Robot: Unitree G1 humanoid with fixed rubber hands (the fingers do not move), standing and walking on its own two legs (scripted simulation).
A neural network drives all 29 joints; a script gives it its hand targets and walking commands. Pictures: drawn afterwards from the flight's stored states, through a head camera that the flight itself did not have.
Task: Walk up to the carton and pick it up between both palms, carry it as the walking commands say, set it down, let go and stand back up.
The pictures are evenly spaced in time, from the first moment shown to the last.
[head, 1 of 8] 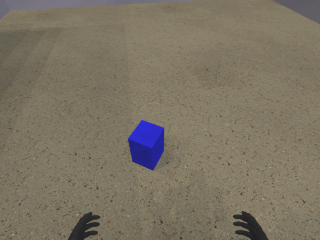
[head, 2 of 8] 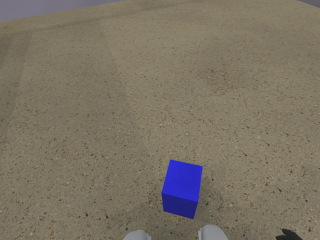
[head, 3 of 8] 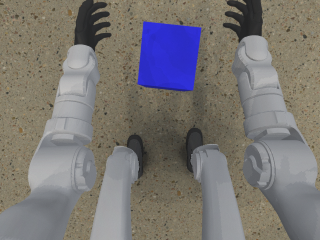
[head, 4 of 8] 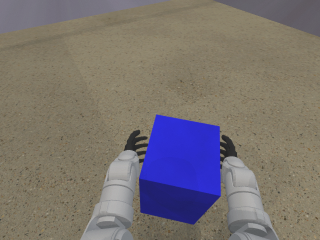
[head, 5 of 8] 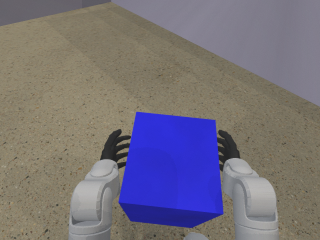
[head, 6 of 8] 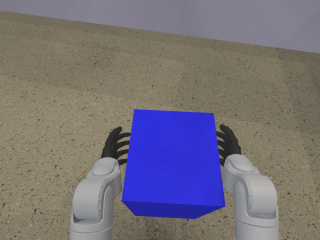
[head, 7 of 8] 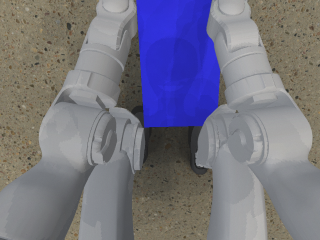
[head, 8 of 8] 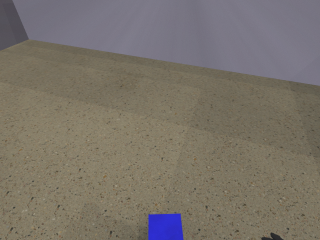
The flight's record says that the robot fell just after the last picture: no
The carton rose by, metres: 0.66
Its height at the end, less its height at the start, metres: -0.05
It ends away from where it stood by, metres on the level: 0.23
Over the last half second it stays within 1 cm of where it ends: yes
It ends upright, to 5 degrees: no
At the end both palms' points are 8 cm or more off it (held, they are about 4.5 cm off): yes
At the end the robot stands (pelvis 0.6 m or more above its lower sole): yes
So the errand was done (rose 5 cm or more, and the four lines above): no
